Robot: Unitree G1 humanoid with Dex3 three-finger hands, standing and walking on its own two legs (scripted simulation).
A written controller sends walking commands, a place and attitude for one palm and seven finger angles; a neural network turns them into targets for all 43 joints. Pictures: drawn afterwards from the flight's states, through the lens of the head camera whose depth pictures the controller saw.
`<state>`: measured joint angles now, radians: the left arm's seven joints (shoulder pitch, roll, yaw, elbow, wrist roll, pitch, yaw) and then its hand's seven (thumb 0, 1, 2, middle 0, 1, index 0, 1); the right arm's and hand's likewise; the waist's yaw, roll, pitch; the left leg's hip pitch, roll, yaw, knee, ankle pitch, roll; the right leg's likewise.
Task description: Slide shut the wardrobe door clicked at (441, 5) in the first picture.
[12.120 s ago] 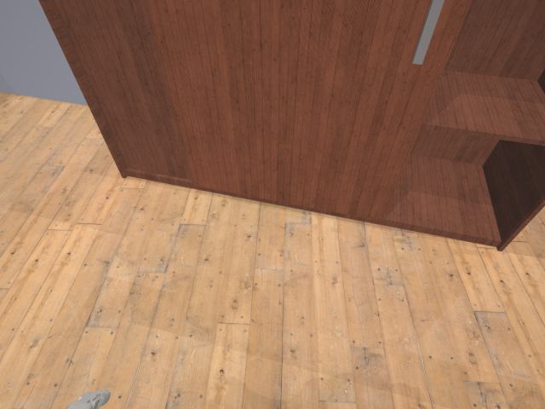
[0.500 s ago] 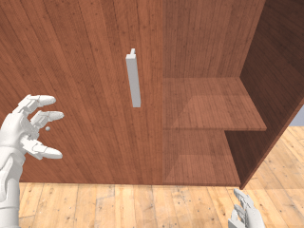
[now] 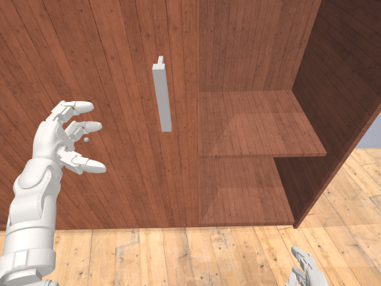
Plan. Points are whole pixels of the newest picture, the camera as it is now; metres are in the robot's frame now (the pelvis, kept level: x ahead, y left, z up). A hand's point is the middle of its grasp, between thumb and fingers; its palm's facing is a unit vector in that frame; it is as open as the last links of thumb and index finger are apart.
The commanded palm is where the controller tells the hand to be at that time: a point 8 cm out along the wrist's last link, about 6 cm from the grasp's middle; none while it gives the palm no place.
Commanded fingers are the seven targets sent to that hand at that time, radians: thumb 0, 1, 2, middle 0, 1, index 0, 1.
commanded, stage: move the hooked fingers beside the handle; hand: left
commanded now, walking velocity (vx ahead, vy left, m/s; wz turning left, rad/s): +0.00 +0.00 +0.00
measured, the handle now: (163, 95) +0.53 +0.11 +0.14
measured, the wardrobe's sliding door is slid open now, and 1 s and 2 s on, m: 0.52 0.52 0.52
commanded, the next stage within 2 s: feel for the door with the fingertips in 1.74 s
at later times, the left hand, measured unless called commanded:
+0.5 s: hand (121, 117) +0.42 +0.19 +0.15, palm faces +0.09 -1.00 -0.01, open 14.0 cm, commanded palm +0.40 +0.24 +0.15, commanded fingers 0.00 -0.50 0.30 -0.30 -1.20 -0.30 -1.20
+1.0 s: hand (139, 103) +0.49 +0.16 +0.15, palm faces +0.09 -1.00 +0.01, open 13.8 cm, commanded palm +0.45 +0.22 +0.15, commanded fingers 0.00 -0.50 0.30 -0.30 -1.20 -0.30 -1.20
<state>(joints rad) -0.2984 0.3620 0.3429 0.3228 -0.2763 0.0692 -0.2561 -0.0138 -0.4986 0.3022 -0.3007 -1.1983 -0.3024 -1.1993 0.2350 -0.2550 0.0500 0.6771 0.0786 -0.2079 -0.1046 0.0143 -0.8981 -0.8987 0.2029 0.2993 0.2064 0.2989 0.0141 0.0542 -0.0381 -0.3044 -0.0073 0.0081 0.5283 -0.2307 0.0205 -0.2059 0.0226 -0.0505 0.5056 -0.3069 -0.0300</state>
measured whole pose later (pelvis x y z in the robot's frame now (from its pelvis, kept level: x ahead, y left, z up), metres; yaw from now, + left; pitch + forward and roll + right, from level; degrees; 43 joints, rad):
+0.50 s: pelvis +0.01 +0.00 +0.00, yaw -1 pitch +3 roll +0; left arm -0.56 0.32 0.27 0.60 -0.20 0.03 -0.12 -0.01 -0.50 0.30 -0.30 -1.20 -0.30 -1.20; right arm 0.27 -0.26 0.03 0.71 0.07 -0.13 -0.08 0.01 -0.90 -0.90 0.20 0.30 0.21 0.30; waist -0.03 0.05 -0.04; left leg -0.33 0.00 0.02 0.52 -0.24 0.02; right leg -0.24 0.02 -0.03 0.51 -0.31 -0.03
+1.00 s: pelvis +0.02 -0.01 +0.00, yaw -2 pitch +7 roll +0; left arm -0.76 0.35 0.32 0.90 -0.15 -0.12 -0.10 -0.01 -0.50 0.30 -0.31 -1.21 -0.32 -1.21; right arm 0.36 -0.27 0.00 0.73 0.05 -0.07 -0.04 0.01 -0.90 -0.90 0.20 0.30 0.21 0.30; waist -0.06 0.05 -0.06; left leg -0.41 0.01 0.03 0.57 -0.27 0.01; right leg -0.32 0.04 -0.02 0.54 -0.34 -0.04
